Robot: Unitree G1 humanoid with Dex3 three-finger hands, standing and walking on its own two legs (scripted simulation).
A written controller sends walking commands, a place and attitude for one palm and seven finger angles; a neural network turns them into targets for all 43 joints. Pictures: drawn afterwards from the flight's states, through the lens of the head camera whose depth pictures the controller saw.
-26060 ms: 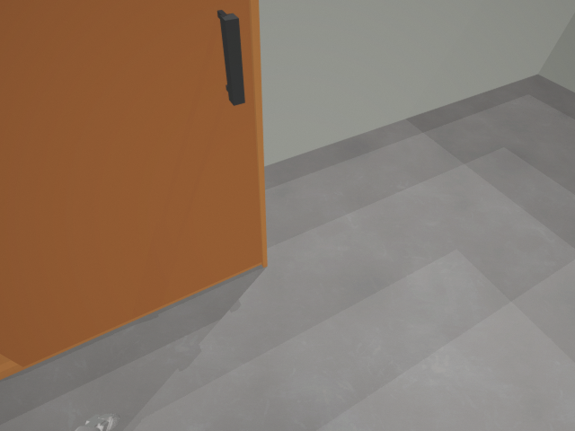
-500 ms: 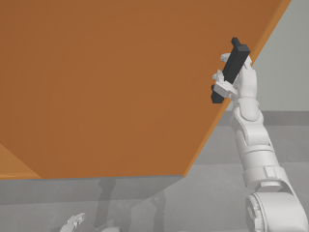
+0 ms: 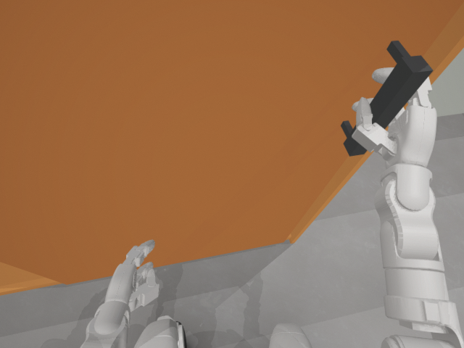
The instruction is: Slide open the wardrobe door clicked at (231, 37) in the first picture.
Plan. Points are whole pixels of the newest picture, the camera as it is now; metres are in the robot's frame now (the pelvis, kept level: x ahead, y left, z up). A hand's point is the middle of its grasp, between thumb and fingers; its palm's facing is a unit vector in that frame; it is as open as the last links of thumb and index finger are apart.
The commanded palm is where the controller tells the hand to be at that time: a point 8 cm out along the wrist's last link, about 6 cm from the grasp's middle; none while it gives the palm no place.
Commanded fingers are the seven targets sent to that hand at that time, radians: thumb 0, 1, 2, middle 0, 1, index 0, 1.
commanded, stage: step sideways, sliding the door along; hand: right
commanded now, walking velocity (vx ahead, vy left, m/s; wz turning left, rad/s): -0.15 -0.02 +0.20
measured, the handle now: (372, 103) +0.42 -0.23 +0.16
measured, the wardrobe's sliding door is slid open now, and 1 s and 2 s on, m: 0.04 0.25 0.47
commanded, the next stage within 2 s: none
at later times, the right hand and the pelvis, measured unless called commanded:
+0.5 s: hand (303, 136) +0.36 -0.11 +0.16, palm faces +0.17 +0.99 -0.02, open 6.9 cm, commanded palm +0.32 -0.09 +0.15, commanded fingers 0.00 -0.90 -0.90 0.45 1.40 0.45 1.40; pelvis +0.04 +0.03 +0.03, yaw +3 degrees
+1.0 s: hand (219, 153) +0.34 +0.00 +0.16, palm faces +0.00 +1.00 -0.02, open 7.1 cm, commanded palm +0.32 +0.00 +0.15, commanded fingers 0.00 -0.90 -0.90 0.45 1.40 0.45 1.40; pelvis +0.01 +0.10 +0.02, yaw +5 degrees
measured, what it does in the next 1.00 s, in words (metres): steps on the spot: right foot, then left foot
